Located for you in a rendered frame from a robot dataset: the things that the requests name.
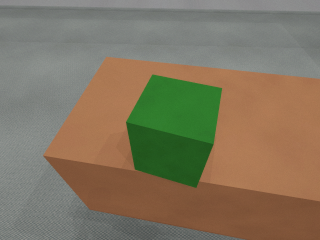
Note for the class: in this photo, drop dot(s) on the carton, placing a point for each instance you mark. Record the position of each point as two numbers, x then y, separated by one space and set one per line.
172 128

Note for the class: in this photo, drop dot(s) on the pedestal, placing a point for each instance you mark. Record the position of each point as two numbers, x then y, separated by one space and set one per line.
261 180

